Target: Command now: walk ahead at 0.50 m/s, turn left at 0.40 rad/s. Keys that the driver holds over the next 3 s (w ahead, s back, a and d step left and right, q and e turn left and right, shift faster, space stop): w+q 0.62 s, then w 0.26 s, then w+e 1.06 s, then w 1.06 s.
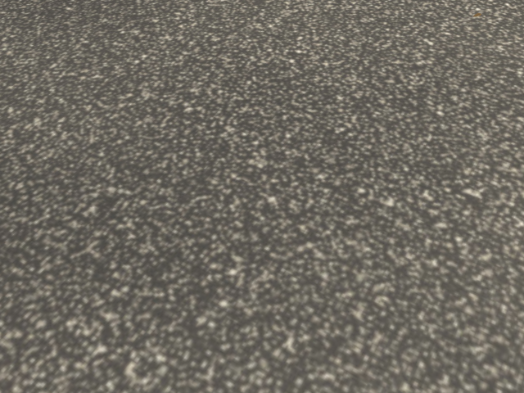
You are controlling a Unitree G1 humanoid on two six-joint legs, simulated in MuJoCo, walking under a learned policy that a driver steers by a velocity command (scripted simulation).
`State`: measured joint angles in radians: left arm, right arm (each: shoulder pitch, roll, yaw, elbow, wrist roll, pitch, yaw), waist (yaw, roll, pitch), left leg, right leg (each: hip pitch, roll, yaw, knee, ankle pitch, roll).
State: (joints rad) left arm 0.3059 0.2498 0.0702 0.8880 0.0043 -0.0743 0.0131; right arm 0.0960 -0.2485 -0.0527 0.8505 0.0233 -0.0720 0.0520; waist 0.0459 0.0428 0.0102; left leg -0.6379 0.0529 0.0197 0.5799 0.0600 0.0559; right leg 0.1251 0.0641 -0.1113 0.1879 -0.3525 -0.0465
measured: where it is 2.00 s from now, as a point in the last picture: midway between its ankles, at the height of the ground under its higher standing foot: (213, 193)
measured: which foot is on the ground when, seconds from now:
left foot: up 0.00-0.04, down 0.06-0.56, up 0.58-1.00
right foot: down 0.00-0.06, up 0.08-0.52, down 0.54-1.00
